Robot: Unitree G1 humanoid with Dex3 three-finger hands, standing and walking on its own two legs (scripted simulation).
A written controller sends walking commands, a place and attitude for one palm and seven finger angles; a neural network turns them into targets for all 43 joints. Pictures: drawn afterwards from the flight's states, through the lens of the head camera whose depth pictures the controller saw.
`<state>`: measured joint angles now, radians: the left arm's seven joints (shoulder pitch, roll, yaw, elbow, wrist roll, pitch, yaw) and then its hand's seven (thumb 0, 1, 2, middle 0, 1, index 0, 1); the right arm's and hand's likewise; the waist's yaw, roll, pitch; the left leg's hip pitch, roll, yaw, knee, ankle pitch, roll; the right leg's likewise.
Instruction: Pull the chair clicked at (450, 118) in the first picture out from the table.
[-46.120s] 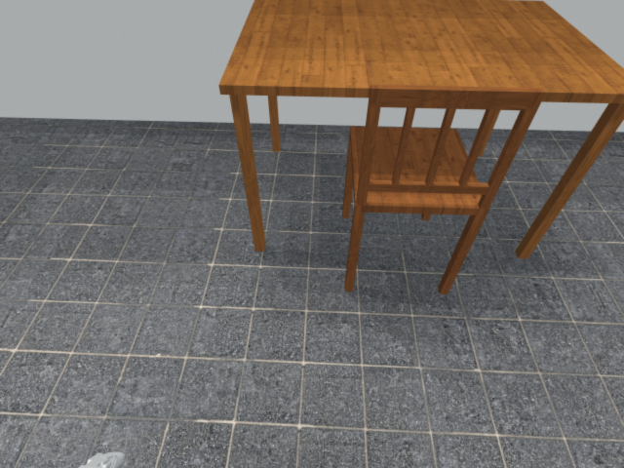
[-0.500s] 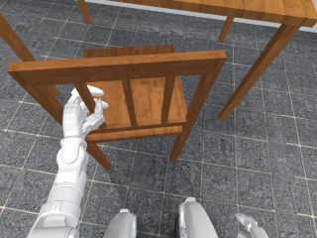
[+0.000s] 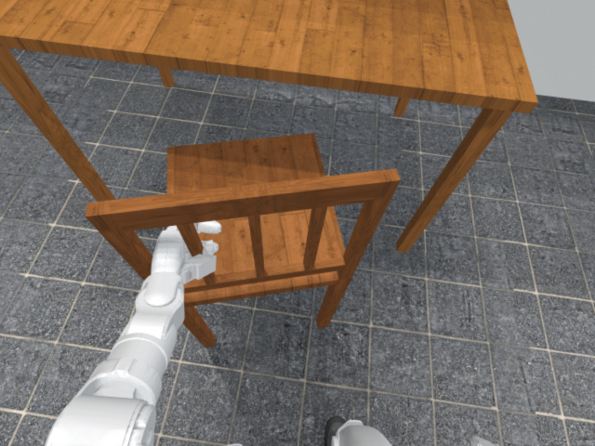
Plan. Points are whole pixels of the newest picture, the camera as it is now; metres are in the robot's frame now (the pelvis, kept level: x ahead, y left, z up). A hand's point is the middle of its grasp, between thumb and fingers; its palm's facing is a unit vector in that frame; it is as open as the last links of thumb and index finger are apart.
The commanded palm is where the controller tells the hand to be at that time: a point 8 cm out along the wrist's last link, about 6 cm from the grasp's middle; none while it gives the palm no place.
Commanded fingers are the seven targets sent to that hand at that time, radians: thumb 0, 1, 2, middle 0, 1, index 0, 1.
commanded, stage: step backward, pulling the chair out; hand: left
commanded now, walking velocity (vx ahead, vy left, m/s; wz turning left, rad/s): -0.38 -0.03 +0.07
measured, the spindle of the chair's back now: (257, 246) +0.42 +0.05 -0.10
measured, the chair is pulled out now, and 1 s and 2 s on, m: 0.20 0.30 0.34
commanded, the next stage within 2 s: none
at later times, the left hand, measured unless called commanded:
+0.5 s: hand (220, 311) +0.30 +0.10 -0.06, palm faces +0.02 -0.99 -0.15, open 4.9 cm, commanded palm +0.29 +0.15 -0.06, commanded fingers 0.00 0.90 0.90 -0.50 -1.45 -0.50 -1.45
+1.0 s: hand (220, 333) +0.27 +0.10 -0.06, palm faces +0.05 -0.98 -0.17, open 5.0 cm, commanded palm +0.26 +0.15 -0.06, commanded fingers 0.00 0.90 0.90 -0.50 -1.45 -0.50 -1.45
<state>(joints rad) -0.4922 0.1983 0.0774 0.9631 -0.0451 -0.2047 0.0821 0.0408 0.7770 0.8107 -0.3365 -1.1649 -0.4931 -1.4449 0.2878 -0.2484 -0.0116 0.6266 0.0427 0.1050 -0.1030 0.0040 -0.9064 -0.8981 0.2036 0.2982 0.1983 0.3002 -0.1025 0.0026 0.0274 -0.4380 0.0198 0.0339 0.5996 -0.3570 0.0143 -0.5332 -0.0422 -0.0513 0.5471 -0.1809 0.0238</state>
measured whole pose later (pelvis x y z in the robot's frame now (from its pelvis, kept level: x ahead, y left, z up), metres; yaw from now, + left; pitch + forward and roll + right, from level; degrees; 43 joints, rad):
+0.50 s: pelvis -0.06 -0.02 +0.00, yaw +0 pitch +6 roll +1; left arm -0.45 0.16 0.05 0.99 -0.07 -0.24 0.10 0.03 0.75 0.81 -0.33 -1.15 -0.50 -1.44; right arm 0.22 -0.22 0.01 0.68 0.06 0.05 -0.11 0.00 -0.91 -0.90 0.21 0.30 0.20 0.30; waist -0.07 0.01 0.08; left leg -0.43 0.02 0.05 0.60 -0.28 -0.01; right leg -0.53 -0.05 -0.04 0.54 -0.12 0.00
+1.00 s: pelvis -0.09 -0.03 -0.01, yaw +1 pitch +4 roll +1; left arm -0.48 0.15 0.04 1.05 -0.06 -0.24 0.12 0.03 0.73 0.83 -0.34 -1.15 -0.50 -1.44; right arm 0.24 -0.25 0.01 0.75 0.06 -0.03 -0.10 0.01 -0.91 -0.90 0.20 0.30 0.20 0.30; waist -0.07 0.01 0.10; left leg -0.45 0.00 0.01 0.66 -0.34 -0.02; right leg -0.52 -0.06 -0.06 0.56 -0.10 -0.01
